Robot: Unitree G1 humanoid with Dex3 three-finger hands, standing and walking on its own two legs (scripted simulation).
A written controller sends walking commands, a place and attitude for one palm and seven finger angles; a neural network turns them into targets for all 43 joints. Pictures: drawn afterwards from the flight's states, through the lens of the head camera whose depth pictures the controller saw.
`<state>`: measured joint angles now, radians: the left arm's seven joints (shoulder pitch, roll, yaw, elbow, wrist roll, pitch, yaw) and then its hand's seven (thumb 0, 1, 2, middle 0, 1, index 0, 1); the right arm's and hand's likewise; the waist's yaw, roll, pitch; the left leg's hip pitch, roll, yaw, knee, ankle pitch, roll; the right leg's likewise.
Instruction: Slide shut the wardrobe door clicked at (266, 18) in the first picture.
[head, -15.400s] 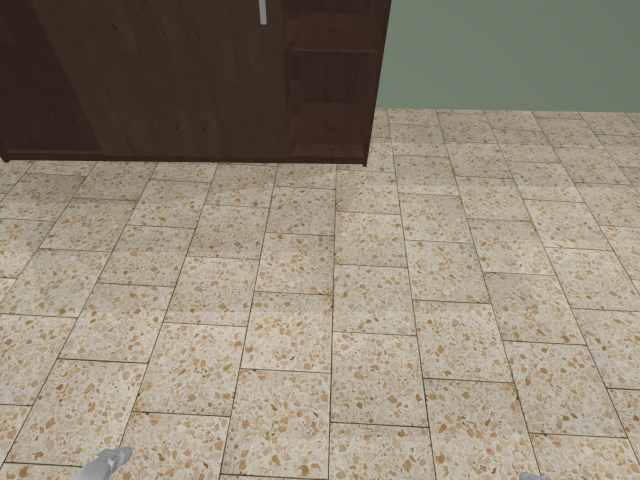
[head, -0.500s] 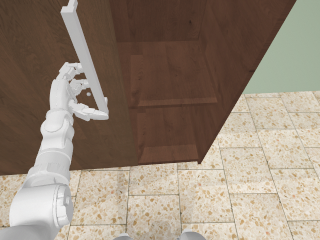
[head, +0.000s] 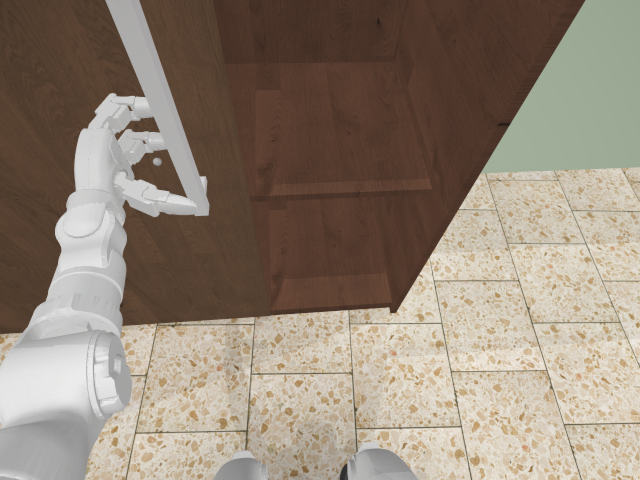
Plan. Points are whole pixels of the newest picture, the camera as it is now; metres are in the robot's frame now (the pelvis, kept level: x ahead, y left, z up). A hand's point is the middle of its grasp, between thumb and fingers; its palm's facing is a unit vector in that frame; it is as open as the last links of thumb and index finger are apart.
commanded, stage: slide the fingers in behind the handle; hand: left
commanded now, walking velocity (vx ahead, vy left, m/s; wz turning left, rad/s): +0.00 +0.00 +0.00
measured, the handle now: (174, 119) +0.53 +0.15 +0.12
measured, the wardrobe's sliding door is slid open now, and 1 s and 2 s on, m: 0.38 0.38 0.38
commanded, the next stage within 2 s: grip the handle and tug to test in 1.84 s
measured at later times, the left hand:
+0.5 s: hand (168, 165) +0.47 +0.16 +0.10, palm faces +0.00 -1.00 -0.01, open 13.9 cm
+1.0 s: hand (186, 165) +0.48 +0.14 +0.09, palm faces +0.00 -1.00 +0.00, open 14.0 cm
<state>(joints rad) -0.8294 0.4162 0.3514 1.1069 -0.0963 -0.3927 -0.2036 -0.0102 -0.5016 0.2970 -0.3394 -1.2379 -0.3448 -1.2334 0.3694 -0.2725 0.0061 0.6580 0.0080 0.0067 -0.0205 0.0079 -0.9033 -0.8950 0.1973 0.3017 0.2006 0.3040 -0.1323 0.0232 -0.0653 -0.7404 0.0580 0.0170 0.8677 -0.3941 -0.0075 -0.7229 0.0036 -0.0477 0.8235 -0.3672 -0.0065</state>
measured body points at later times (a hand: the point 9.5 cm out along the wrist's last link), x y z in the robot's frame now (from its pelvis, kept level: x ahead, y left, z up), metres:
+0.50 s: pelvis +0.00 +0.01 +0.00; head +0.08 +0.01 +0.45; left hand +0.47 +0.21 +0.10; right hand +0.04 -0.25 -0.12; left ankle +0.01 +0.12 -0.70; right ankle +0.01 -0.12 -0.70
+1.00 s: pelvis +0.01 +0.00 +0.00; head +0.09 +0.00 +0.45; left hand +0.47 +0.19 +0.09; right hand +0.05 -0.26 -0.12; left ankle +0.01 +0.12 -0.70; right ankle +0.01 -0.12 -0.70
